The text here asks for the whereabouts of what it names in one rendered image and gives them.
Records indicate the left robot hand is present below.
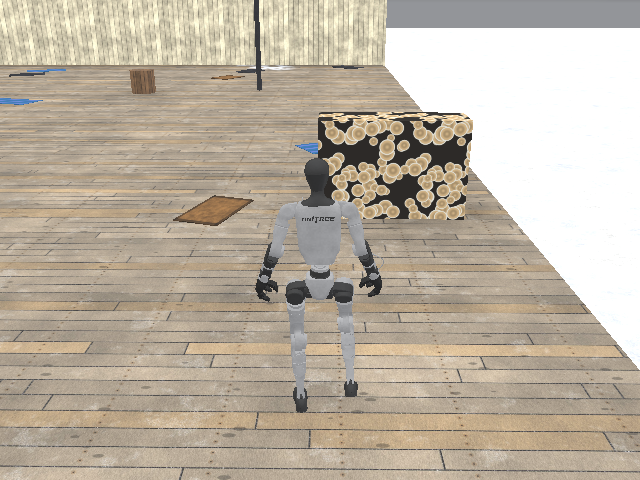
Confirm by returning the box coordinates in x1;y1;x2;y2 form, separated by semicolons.
255;279;278;302

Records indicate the left robot foot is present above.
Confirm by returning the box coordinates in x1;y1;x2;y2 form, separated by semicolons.
293;387;308;413

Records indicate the right robot forearm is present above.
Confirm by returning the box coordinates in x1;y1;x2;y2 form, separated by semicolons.
358;240;380;280

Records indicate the right robot hand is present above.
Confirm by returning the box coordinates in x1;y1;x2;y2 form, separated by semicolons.
359;275;382;297

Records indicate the right robot shin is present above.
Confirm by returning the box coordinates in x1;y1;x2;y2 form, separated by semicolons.
341;316;355;385

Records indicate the left robot upper arm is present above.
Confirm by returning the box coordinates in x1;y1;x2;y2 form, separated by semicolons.
269;202;297;258

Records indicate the right robot upper arm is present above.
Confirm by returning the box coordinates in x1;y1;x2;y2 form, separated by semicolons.
339;201;368;257

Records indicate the left robot forearm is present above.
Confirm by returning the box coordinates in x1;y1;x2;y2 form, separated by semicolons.
258;242;279;283

